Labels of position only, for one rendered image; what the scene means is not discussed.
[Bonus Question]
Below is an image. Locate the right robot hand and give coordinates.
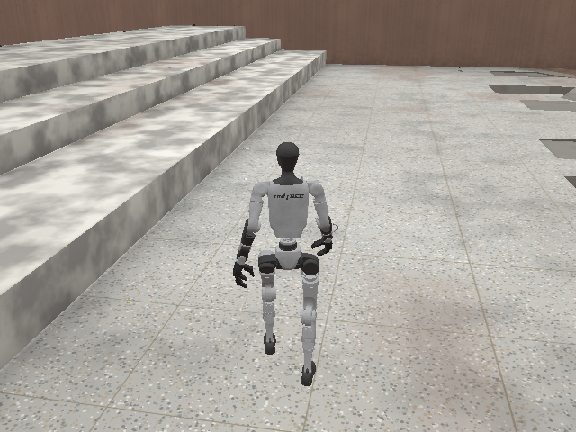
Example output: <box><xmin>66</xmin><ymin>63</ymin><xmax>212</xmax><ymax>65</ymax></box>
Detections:
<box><xmin>311</xmin><ymin>238</ymin><xmax>333</xmax><ymax>256</ymax></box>

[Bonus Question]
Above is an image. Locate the robot right foot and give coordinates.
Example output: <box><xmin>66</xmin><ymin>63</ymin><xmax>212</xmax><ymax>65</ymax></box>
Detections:
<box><xmin>301</xmin><ymin>361</ymin><xmax>316</xmax><ymax>386</ymax></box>

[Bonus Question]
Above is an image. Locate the left robot upper arm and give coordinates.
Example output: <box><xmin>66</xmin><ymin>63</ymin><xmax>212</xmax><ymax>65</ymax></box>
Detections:
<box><xmin>247</xmin><ymin>181</ymin><xmax>270</xmax><ymax>233</ymax></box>

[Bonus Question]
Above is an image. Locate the humanoid robot torso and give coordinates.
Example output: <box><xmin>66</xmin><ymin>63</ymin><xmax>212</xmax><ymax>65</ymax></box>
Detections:
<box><xmin>267</xmin><ymin>176</ymin><xmax>309</xmax><ymax>270</ymax></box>

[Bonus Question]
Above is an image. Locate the robot left forearm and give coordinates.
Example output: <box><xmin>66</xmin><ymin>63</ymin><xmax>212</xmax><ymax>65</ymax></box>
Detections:
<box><xmin>236</xmin><ymin>219</ymin><xmax>256</xmax><ymax>265</ymax></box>

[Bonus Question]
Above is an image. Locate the left robot hand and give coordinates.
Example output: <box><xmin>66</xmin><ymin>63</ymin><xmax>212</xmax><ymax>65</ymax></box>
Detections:
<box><xmin>233</xmin><ymin>262</ymin><xmax>255</xmax><ymax>288</ymax></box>

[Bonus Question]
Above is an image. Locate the robot right forearm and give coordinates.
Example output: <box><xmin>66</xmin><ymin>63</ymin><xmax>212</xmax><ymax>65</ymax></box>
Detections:
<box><xmin>320</xmin><ymin>216</ymin><xmax>333</xmax><ymax>243</ymax></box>

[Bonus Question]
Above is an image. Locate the right robot upper arm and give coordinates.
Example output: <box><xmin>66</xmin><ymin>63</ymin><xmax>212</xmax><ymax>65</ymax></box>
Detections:
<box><xmin>306</xmin><ymin>181</ymin><xmax>330</xmax><ymax>229</ymax></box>

